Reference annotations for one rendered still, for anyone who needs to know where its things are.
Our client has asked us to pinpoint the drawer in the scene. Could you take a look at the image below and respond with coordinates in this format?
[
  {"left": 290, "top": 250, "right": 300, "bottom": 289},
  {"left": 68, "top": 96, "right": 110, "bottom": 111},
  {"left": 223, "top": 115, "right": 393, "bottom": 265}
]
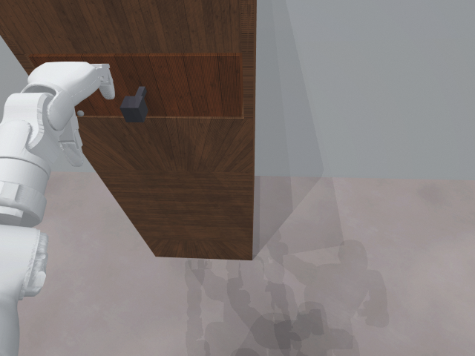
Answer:
[{"left": 28, "top": 53, "right": 243, "bottom": 116}]

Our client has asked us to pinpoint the cabinet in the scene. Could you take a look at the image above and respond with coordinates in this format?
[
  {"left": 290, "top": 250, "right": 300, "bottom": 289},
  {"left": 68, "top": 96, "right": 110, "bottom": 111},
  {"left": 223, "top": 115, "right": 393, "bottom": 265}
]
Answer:
[{"left": 0, "top": 0, "right": 257, "bottom": 260}]

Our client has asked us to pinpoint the handle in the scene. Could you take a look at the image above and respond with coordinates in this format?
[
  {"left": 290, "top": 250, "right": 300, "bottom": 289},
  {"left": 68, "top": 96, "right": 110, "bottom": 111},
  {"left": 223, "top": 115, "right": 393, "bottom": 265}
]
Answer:
[{"left": 120, "top": 86, "right": 148, "bottom": 122}]

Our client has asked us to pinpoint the left robot hand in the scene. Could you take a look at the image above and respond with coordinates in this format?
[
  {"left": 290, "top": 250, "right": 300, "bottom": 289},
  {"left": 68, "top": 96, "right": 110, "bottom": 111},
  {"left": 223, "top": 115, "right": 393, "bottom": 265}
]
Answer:
[{"left": 27, "top": 62, "right": 115, "bottom": 167}]

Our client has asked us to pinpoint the robot left forearm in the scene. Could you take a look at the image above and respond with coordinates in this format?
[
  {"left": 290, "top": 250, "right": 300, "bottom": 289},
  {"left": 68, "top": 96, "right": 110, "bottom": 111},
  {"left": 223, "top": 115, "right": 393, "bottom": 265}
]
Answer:
[{"left": 0, "top": 81, "right": 74, "bottom": 228}]

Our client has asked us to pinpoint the robot left upper arm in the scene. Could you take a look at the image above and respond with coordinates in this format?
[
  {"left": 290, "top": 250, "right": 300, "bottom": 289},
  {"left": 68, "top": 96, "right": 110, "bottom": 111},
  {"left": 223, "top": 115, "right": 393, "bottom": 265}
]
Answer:
[{"left": 0, "top": 225, "right": 48, "bottom": 356}]

